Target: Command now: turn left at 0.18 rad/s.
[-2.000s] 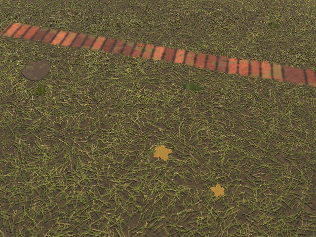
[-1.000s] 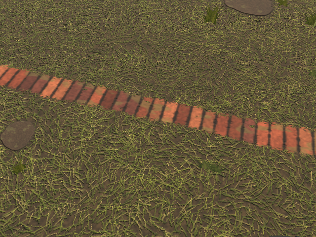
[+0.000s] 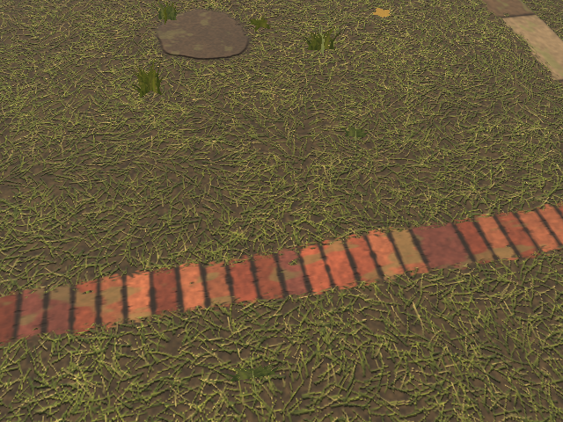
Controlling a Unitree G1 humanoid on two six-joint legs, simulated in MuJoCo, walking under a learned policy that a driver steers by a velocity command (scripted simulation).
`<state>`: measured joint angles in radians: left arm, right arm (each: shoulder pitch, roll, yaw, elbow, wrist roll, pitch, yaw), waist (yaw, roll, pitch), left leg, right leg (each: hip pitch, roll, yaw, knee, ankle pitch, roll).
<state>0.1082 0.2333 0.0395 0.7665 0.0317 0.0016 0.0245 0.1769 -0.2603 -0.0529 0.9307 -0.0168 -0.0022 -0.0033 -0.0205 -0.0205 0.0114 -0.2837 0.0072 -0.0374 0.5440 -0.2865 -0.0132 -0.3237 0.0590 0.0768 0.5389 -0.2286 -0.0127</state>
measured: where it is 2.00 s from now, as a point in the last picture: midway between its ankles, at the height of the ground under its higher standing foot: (262, 394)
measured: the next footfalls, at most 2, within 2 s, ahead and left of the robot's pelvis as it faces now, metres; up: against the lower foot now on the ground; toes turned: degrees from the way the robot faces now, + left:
left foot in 0.50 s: +0.00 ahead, +0.15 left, +0.00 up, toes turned +19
right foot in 1.14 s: +0.16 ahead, -0.06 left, +0.00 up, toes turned +9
